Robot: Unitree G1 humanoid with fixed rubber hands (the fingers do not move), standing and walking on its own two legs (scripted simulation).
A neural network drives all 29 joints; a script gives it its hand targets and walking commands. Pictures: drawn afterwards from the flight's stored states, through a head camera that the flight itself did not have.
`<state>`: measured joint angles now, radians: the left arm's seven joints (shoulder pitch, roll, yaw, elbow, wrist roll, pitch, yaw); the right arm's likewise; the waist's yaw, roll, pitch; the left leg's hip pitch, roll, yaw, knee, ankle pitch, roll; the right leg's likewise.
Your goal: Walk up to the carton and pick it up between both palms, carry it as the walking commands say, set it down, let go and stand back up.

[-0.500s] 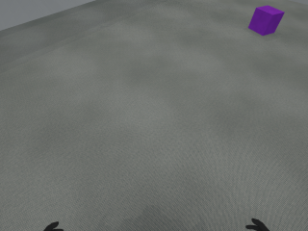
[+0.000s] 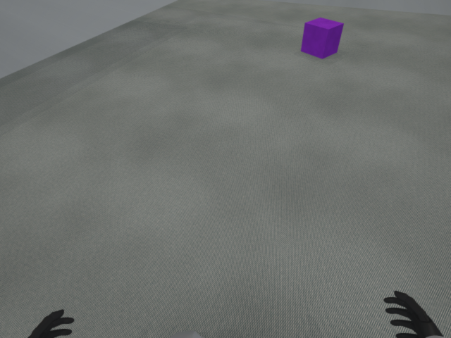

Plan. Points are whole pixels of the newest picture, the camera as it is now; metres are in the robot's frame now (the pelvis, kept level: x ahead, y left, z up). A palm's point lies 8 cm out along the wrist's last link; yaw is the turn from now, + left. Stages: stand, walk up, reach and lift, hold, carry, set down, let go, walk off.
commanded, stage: walk up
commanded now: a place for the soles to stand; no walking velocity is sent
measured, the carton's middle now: (321, 37) +3.08 -0.89 -0.60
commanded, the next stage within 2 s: none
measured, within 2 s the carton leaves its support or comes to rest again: neither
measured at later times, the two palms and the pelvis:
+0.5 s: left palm (143, 176) +0.53 +0.26 -0.06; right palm (426, 235) +0.33 -0.40 -0.04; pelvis +0.31 -0.03 +0.01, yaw -8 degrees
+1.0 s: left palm (172, 141) +0.73 +0.22 -0.10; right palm (387, 126) +0.74 -0.48 -0.06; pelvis +0.64 -0.12 -0.01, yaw -9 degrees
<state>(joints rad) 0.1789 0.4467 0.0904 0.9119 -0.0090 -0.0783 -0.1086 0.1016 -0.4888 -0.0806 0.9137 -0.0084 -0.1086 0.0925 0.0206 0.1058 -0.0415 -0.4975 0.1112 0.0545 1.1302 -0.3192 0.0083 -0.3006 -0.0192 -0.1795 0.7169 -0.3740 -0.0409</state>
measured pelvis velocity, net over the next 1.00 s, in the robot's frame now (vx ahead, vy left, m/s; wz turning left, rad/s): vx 0.64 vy -0.12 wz -0.15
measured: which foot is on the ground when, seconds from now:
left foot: up 0.00-0.24, down 0.26-0.68, up 0.70-0.90, down 0.92-1.00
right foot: down 0.00-0.26, up 0.28-0.64, down 0.66-0.92, up 0.94-1.00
